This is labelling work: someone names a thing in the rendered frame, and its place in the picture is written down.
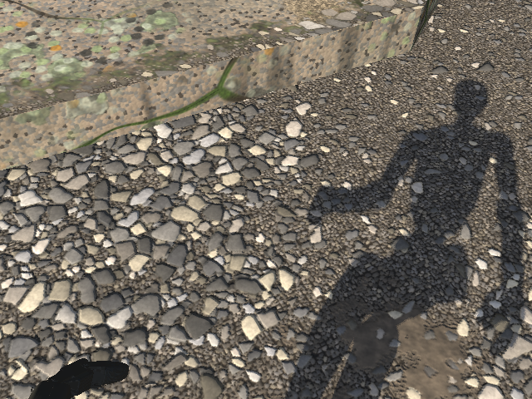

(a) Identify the left robot hand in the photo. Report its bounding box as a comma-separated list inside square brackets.
[28, 358, 129, 399]

